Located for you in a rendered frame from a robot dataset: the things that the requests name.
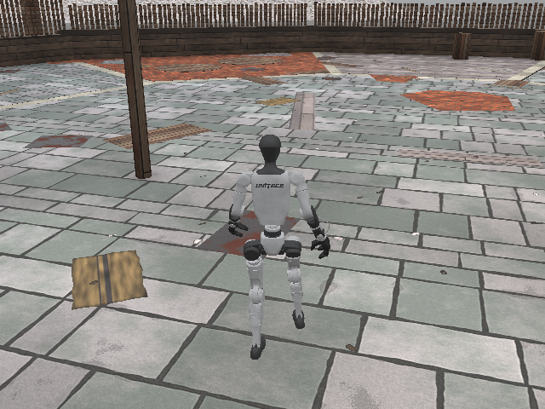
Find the robot right shin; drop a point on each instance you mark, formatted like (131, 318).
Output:
(297, 294)

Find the robot left forearm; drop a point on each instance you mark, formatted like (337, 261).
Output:
(233, 220)

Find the right robot hand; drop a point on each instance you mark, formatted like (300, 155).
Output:
(324, 245)

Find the right robot upper arm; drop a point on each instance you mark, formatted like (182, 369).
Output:
(297, 179)

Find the left robot hand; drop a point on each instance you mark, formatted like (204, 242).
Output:
(234, 232)

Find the left robot upper arm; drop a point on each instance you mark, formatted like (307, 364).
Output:
(240, 192)

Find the robot right forearm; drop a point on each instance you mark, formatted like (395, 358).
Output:
(316, 227)

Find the robot left foot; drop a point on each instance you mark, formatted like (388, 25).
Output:
(255, 352)

